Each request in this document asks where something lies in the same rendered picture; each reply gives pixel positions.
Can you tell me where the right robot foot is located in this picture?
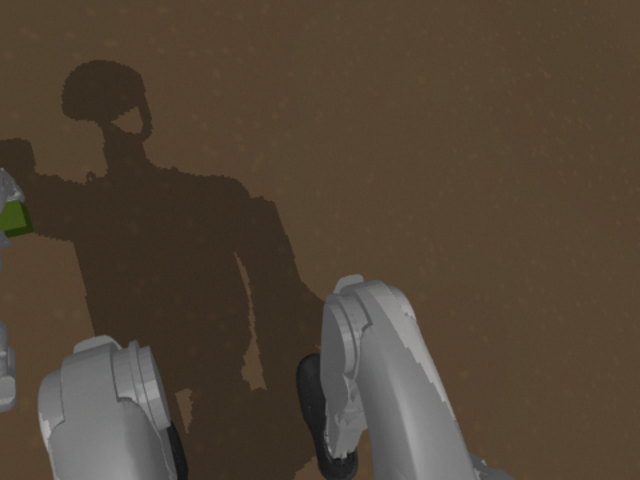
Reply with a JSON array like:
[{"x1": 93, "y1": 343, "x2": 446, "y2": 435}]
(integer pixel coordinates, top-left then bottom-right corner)
[{"x1": 296, "y1": 354, "x2": 358, "y2": 480}]

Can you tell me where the small box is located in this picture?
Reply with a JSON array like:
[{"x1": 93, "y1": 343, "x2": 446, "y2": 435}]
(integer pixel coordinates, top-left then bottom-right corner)
[{"x1": 0, "y1": 200, "x2": 34, "y2": 238}]

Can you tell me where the left robot hand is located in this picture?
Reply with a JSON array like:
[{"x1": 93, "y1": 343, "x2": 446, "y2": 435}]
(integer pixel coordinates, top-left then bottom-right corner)
[{"x1": 0, "y1": 168, "x2": 25, "y2": 249}]

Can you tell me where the left robot arm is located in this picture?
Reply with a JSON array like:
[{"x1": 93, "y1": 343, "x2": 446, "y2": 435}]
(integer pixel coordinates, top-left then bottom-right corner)
[{"x1": 0, "y1": 250, "x2": 17, "y2": 413}]

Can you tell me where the right robot hand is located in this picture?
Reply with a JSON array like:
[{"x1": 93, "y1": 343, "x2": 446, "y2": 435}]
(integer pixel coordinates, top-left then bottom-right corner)
[{"x1": 468, "y1": 452, "x2": 515, "y2": 480}]

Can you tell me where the left robot foot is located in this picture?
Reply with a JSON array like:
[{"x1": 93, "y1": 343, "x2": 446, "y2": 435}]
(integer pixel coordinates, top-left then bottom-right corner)
[{"x1": 166, "y1": 419, "x2": 188, "y2": 480}]

